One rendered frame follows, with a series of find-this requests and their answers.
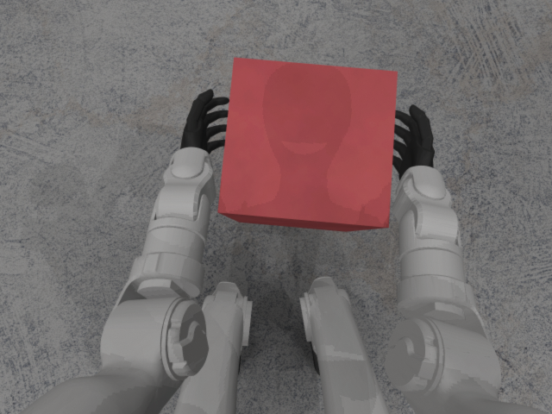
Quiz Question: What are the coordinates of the left robot hand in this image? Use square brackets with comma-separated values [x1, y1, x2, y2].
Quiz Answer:
[180, 89, 229, 154]

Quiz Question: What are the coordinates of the right robot hand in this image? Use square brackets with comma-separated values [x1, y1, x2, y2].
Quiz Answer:
[392, 104, 435, 180]

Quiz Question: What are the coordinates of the right robot forearm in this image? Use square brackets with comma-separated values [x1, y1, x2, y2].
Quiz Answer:
[392, 166, 501, 382]

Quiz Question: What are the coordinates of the robot right upper arm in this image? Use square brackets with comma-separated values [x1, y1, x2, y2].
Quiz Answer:
[384, 316, 548, 414]

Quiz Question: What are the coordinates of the right robot thigh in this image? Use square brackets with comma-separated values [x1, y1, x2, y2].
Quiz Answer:
[299, 285, 390, 414]

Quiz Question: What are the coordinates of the robot thigh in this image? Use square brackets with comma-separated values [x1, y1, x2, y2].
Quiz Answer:
[173, 291, 253, 414]
[299, 285, 390, 414]

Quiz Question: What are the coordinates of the left robot forearm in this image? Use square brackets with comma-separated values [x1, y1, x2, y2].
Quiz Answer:
[100, 147, 216, 364]

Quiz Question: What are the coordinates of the robot left upper arm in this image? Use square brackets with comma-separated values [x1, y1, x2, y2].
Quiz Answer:
[19, 297, 209, 414]

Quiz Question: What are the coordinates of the carton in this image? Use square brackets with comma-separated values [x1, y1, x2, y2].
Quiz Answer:
[217, 58, 398, 232]

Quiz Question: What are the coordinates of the left robot thigh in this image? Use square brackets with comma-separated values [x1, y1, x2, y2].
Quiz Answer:
[173, 291, 253, 414]

